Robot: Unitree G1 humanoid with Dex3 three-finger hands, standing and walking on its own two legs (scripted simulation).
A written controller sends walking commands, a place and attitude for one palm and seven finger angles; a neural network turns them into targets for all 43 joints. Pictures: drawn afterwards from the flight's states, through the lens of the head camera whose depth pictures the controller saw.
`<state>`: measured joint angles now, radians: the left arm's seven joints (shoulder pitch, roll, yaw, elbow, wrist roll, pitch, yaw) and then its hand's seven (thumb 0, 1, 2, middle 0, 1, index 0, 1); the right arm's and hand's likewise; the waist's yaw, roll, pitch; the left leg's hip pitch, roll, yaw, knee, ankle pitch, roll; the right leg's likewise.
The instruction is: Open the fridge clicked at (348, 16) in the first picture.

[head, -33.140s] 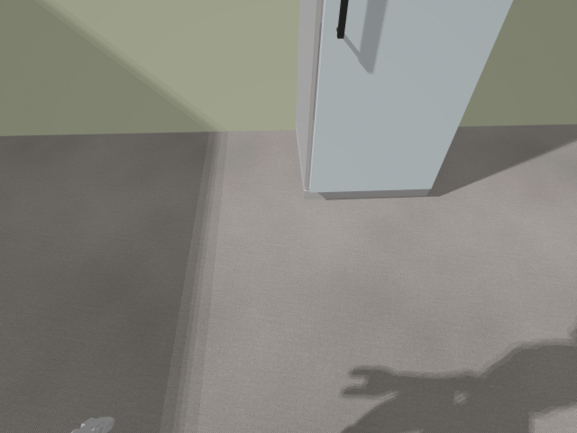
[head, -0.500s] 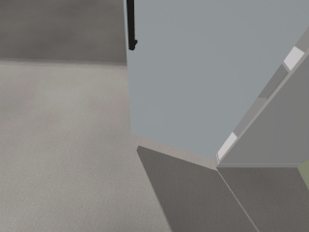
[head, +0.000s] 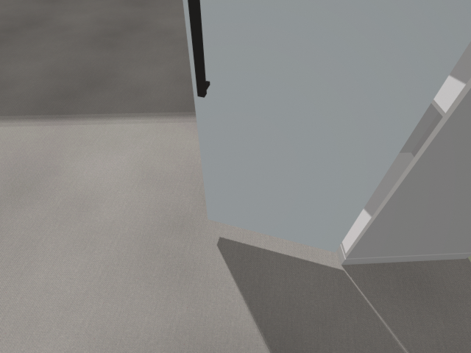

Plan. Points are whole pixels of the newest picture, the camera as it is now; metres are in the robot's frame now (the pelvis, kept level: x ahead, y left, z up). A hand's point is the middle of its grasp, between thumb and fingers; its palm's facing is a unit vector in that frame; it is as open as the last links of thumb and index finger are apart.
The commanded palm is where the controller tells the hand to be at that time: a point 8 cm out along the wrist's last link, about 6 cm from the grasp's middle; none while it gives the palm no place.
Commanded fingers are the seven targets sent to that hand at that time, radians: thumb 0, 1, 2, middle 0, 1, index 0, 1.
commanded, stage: let the arm hang, fingers relaxed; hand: left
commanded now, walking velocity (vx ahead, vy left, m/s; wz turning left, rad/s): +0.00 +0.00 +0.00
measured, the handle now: out of the picture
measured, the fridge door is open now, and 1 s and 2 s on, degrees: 71 71 71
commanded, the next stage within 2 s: look to check the result in 0.20 s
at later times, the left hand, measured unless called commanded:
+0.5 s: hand out of the picture +0.02 +0.18 -0.18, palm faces -0.03 -0.98 -0.21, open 7.4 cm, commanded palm none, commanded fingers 0.00 0.90 0.90 -0.20 -0.30 -0.20 -0.30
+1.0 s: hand out of the picture +0.05 +0.18 -0.18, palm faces -0.04 -0.98 -0.21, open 7.4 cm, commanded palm none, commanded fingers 0.00 0.90 0.90 -0.20 -0.30 -0.20 -0.30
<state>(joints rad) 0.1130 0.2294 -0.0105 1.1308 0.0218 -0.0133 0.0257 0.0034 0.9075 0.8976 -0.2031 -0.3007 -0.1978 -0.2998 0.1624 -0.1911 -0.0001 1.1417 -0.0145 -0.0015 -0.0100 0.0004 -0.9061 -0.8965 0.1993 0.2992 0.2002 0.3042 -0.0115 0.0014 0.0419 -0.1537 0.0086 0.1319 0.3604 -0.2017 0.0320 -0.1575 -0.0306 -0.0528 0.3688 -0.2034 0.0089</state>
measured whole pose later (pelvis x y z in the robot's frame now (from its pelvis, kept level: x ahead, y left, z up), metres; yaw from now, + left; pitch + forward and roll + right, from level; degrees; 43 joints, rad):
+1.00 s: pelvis +0.02 -0.01 +0.00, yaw -1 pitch +0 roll +0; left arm 0.20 0.18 -0.01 1.15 0.02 -0.02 0.04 0.00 0.91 0.90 -0.20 -0.30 -0.20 -0.30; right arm 0.22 -0.16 0.00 1.16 -0.01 0.00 -0.03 0.00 -0.91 -0.90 0.20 0.30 0.20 0.30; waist -0.01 -0.01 0.04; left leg -0.11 0.02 0.15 0.35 -0.23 0.02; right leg -0.13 -0.02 -0.04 0.36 -0.23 0.00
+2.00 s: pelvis +0.02 -0.01 +0.00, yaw -1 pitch +0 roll +0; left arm 0.18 0.21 -0.01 1.15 0.02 -0.02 0.03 0.00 0.91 0.90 -0.20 -0.30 -0.20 -0.30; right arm 0.20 -0.20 -0.01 1.16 -0.01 0.00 -0.02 0.00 -0.91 -0.90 0.20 0.30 0.20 0.30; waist -0.01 0.00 0.05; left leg -0.10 0.03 0.14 0.32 -0.21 0.01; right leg -0.11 -0.01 -0.04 0.33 -0.21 -0.01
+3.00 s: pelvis +0.03 -0.01 +0.00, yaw -1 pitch +0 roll +0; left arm 0.12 0.30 0.00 1.15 0.02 -0.03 0.02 0.00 0.90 0.90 -0.21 -0.30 -0.20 -0.30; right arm 0.14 -0.28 -0.01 1.16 -0.01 0.00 -0.01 0.00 -0.91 -0.90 0.20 0.30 0.20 0.30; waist -0.02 0.00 0.05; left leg -0.07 0.03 0.14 0.27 -0.20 0.00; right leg -0.08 0.00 -0.04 0.28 -0.19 -0.01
